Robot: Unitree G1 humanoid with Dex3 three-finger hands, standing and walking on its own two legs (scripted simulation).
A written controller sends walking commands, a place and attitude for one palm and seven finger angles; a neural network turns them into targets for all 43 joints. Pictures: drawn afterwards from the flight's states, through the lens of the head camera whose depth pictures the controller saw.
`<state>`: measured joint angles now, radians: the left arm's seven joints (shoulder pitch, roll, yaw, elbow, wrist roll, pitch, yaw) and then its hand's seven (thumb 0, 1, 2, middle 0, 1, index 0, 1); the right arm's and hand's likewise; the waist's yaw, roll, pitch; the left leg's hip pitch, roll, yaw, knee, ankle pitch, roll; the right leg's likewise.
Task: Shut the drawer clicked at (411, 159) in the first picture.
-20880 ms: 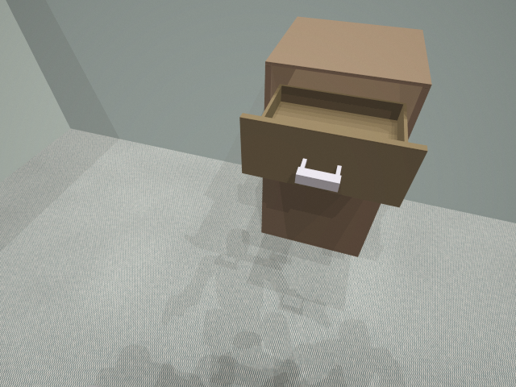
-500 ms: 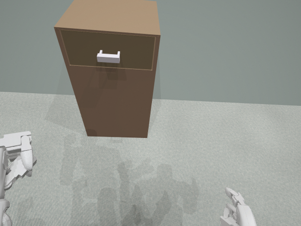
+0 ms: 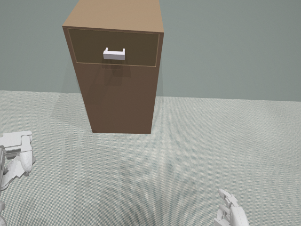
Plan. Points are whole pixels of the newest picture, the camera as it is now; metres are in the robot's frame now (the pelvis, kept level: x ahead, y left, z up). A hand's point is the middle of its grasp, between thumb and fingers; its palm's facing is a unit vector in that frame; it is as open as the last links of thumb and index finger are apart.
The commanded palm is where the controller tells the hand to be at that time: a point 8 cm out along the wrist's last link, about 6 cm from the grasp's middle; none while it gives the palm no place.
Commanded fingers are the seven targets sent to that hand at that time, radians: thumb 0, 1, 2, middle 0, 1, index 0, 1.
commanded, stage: stop stepping back and stand still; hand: left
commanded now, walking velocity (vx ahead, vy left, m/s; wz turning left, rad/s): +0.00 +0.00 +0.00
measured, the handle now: (114, 52) +0.87 +0.22 -0.02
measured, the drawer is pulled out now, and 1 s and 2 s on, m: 0.00 0.00 0.00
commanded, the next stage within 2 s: let the arm hang, fingers relaxed in 0.20 s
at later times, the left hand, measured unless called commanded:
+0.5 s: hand out of the picture +0.13 +0.22 -0.11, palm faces +0.01 -0.95 -0.33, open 3.1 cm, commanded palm none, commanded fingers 0.00 0.90 0.90 -0.96 -1.12 -0.96 -1.12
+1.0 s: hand out of the picture -0.03 +0.21 -0.17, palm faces +0.06 -0.96 -0.29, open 6.5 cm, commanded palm none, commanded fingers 0.00 0.90 0.90 -0.20 -0.30 -0.20 -0.30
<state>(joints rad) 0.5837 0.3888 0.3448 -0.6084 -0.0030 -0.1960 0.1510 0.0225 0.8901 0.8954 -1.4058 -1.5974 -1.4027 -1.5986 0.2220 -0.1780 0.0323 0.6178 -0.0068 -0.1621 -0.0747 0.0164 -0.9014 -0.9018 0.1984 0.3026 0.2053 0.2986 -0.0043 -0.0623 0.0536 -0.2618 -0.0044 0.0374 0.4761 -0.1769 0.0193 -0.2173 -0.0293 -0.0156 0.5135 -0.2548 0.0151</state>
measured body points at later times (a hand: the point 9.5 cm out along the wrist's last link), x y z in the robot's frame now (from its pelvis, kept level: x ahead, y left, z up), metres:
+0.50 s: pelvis -0.02 +0.00 -0.01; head -0.01 -0.01 +0.44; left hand +0.12 +0.27 -0.09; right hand +0.13 -0.26 -0.12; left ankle +0.05 +0.11 -0.74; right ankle +0.01 -0.13 -0.74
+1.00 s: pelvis -0.01 -0.01 +0.00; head +0.00 -0.01 +0.45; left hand -0.03 +0.26 -0.14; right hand +0.01 -0.25 -0.16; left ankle +0.05 +0.11 -0.74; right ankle +0.01 -0.13 -0.74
